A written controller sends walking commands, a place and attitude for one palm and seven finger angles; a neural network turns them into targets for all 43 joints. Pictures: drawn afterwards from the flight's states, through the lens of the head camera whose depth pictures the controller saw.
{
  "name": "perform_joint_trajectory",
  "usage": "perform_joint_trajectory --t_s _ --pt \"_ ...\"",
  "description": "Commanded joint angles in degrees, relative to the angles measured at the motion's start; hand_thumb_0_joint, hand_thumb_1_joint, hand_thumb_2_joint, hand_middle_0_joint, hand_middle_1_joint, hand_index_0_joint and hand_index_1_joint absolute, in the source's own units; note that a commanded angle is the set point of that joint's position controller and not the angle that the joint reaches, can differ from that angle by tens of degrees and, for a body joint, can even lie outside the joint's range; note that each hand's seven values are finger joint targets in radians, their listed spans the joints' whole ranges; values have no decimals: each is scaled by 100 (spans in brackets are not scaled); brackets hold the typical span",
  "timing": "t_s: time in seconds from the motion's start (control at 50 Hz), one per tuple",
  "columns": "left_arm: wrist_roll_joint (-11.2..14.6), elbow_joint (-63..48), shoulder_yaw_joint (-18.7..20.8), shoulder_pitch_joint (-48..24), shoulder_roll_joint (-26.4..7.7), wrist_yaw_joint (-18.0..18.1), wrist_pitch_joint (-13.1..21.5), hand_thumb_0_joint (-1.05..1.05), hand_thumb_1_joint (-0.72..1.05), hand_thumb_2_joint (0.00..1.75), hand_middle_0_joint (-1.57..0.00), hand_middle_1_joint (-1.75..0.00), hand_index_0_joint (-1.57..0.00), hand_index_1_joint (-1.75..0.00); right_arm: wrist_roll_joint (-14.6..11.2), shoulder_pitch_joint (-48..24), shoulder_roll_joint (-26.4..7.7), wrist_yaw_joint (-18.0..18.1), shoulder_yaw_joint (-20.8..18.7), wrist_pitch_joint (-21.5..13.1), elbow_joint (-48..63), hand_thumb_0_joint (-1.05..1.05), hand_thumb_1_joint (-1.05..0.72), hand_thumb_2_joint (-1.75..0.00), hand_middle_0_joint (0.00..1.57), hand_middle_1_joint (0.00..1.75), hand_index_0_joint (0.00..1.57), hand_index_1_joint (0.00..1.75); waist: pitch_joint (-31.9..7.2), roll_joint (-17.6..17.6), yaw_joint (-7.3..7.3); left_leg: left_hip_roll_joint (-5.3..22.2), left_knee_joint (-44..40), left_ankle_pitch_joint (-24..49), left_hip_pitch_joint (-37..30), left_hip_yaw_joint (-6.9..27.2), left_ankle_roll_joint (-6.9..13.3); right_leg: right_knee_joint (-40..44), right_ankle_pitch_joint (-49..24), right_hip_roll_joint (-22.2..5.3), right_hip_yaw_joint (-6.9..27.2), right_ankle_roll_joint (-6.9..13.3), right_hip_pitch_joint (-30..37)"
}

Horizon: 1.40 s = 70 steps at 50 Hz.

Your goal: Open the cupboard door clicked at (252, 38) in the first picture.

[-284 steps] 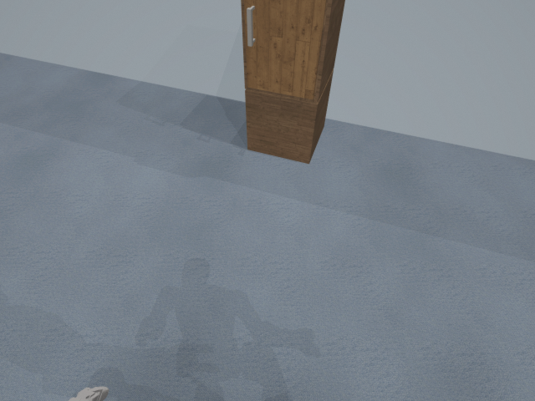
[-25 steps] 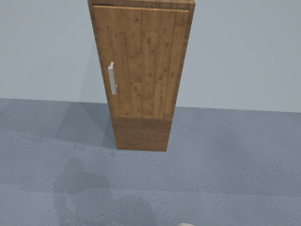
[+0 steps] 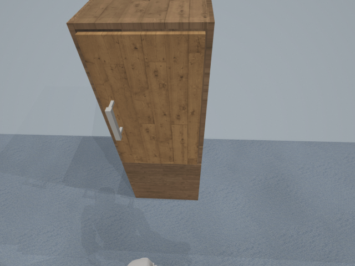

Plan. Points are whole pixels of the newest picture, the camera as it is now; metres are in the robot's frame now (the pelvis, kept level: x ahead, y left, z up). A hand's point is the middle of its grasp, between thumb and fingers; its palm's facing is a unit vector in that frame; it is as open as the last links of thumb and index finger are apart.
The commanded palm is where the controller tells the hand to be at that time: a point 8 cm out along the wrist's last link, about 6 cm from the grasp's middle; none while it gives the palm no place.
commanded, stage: come to a stop and stand still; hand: left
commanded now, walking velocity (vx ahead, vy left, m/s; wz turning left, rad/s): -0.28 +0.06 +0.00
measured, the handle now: (115, 121) +0.58 +0.26 -0.05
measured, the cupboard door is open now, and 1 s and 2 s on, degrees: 0 0 0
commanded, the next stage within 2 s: look again from close up in 1.32 s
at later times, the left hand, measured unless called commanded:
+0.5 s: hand out of the picture +0.03 +0.19 -0.18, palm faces +0.01 -0.96 -0.29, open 7.4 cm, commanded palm none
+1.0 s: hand out of the picture +0.02 +0.17 -0.18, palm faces +0.03 -0.98 -0.19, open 7.4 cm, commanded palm none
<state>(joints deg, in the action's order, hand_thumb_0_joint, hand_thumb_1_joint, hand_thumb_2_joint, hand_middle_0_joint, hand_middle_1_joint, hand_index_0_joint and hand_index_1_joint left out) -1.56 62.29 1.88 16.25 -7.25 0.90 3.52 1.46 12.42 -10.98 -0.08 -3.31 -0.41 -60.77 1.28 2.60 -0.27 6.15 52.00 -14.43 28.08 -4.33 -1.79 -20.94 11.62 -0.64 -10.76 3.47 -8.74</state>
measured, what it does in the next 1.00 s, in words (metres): steps on the spot: left foot, then right foot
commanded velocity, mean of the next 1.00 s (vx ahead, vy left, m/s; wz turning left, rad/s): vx -0.03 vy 0.01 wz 0.00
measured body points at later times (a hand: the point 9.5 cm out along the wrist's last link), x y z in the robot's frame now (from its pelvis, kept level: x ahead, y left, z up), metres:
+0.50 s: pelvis +0.00 -0.01 -0.02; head +0.03 -0.03 +0.43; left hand +0.03 +0.24 -0.16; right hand +0.08 -0.24 -0.18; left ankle +0.10 +0.14 -0.74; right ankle -0.02 -0.12 -0.75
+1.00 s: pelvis +0.01 +0.00 +0.00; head +0.03 +0.01 +0.44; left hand +0.02 +0.23 -0.17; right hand +0.02 -0.22 -0.16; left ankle -0.02 +0.12 -0.75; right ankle -0.02 -0.12 -0.75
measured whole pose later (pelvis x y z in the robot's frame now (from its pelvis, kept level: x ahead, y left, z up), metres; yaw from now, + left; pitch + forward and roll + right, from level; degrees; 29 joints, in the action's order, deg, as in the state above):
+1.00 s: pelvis +0.01 +0.00 +0.00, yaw -1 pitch -1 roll +0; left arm -0.7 64.9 1.0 13.1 -9.1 1.9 -1.0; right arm 0.8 12.9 -8.4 2.1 -0.4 0.5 -65.4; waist 3.3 -0.9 0.7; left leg 2.1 24.9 -16.0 7.9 -4.1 -0.9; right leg -26.0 16.4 -2.1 -4.4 -0.3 -8.6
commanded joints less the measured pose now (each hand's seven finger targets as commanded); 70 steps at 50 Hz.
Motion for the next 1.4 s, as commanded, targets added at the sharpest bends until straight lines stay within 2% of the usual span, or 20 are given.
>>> perform_joint_trajectory --t_s 0.0,0.04,0.08,0.12,0.16,0.2,0.26,0.32,0.38,0.42,0.46,0.48,0.54,0.58,0.7,0.76,0.8,0.88,1.04,1.38 --pt "13 -106 66 306 -741 56 16 0 90 90 -20 -30 -20 -30 -68 201 65 18 143 -33 135 0 -90 -90 20 30 20 30 104 -841 65 -75 -1219 18 -461 4 -52 562 -2874 -1489 865 518 87" --pt "43 -52 61 272 -802 105 -88 0 90 90 -20 -30 -20 -30 -90 116 29 68 185 -11 125 0 -90 -90 20 30 20 30 48 -964 72 -197 -1767 298 -1015 4 -26 240 -3153 -1344 752 398 2" --pt "71 -1 41 241 -797 144 -180 0 90 90 -20 -30 -20 -30 -97 250 -121 105 161 -10 52 0 -90 -90 20 30 20 30 -30 -784 -45 -127 -2632 1539 -1788 48 11 -243 -2601 -1124 667 119 -246" --pt "73 -68 12 588 -536 210 -304 0 90 90 -20 -30 -20 -30 -80 378 -549 149 57 -35 89 0 -90 -90 20 30 20 30 -138 166 48 732 -2623 4017 -2397 629 403 -698 -716 -658 594 -256 -733" --pt "88 -95 1 702 -471 210 -409 0 90 90 -20 -30 -20 -30 -97 236 -745 228 5 35 134 0 -90 -90 20 30 20 30 -143 984 80 1217 -3024 4250 -2096 1094 850 -1248 1068 -313 424 -422 -694" --pt "86 -174 43 594 -591 176 -509 0 90 90 -20 -30 -20 -30 -83 80 -790 297 -30 68 198 0 -90 -90 20 30 20 30 -163 1277 69 1434 -3461 3777 -1811 1380 1201 -2603 2191 -244 742 -420 -875" --pt "61 -290 124 502 -596 136 -533 0 90 90 -20 -30 -20 -30 -40 -179 -812 304 -115 125 398 0 -90 -90 20 30 20 30 -600 655 28 1420 -3213 3334 -2069 1229 1349 -3526 2058 -207 1032 -425 -1337" --pt "50 -428 130 416 -475 97 -541 0 90 90 -20 -30 -20 -30 -22 -292 -839 264 -175 127 495 0 -90 -90 20 30 20 30 -784 387 15 1339 -3289 2362 -2038 1132 1284 -3275 1891 -235 986 -470 -1334" --pt "56 -406 104 538 -419 82 -515 0 90 90 -20 -30 -20 -30 -5 -377 -776 176 -169 138 482 0 -90 -90 20 30 20 30 -684 667 46 1117 -3563 549 -1414 1059 1046 -2010 1556 -214 788 -399 -610" --pt "30 -175 97 1029 -476 75 -447 0 90 90 -20 -30 -20 -30 -27 -437 -631 117 -145 176 458 0 -90 -90 20 30 20 30 -475 203 271 576 -3361 -896 -631 720 591 -425 689 -175 656 -363 347" --pt "-31 -321 113 604 -1147 84 -385 0 90 90 -20 -30 -20 -30 -95 -455 -59 18 -7 242 584 0 -90 -90 20 30 20 30 219 -1552 129 -334 -2063 -1022 -383 39 4 1432 2910 -1689 2681 183 -823" --pt "-5 -507 150 174 -1309 103 -353 0 90 90 -20 -30 -20 -30 -45 -635 -228 -3 -19 266 604 0 -90 -90 20 30 20 30 539 -1748 213 -253 -1451 -873 -540 241 61 1811 3257 -1897 3082 325 -1552" --pt "6 -568 120 -326 -1133 92 -274 0 90 90 -20 -30 -20 -30 -28 -72 -237 -21 7 201 279 0 -90 -90 20 30 20 30 703 -1139 -57 -255 -1019 -395 -623 365 125 1322 1667 -1488 2307 314 -1219" --pt "36 -496 108 -100 -1078 56 -230 0 90 90 -20 -30 -20 -30 -36 75 -250 -11 44 133 190 0 -90 -90 20 30 20 30 491 -875 57 -334 -1095 -341 -574 275 68 946 461 -1352 1916 289 -541" --pt "46 -220 188 307 -1154 138 -237 0 90 90 -20 -30 -20 -30 -99 132 -267 113 98 95 198 0 -90 -90 20 30 20 30 -3 -1102 260 -340 -1878 -671 -767 184 -26 90 -2734 -1641 1792 558 656" --pt "110 -140 131 109 -1000 154 -278 0 90 90 -20 -30 -20 -30 -100 505 -277 168 144 36 -31 0 -90 -90 20 30 20 30 -212 -927 90 -258 -3090 768 -1914 213 58 -355 -2533 -1194 1459 150 208" --pt "96 -144 91 190 -773 147 -310 0 90 90 -20 -30 -20 -30 -83 577 -516 191 107 -13 -123 0 -90 -90 20 30 20 30 -512 -420 160 257 -2733 2317 -2545 465 256 -445 -1423 -752 1129 -130 -157" --pt "125 -10 25 -64 -765 123 -337 0 90 90 -20 -30 -20 -30 -95 447 -440 236 187 -25 -279 0 -90 -90 20 30 20 30 -205 72 104 199 -2919 2267 -2215 434 287 -272 -1082 -624 1022 -242 -3" --pt "104 169 -56 1 -685 114 -357 0 90 90 -20 -30 -20 -30 -93 380 -341 250 239 -41 -344 0 -90 -90 20 30 20 30 250 -113 83 128 -3292 1442 -2018 492 269 87 -681 -627 1055 -294 -59" --pt "105 240 -113 250 -643 132 -318 0 90 90 -20 -30 -20 -30 -105 639 -316 237 264 -117 -405 0 -90 -90 20 30 20 30 235 -201 65 76 -3514 1348 -2033 532 295 198 -625 -658 1020 -355 66"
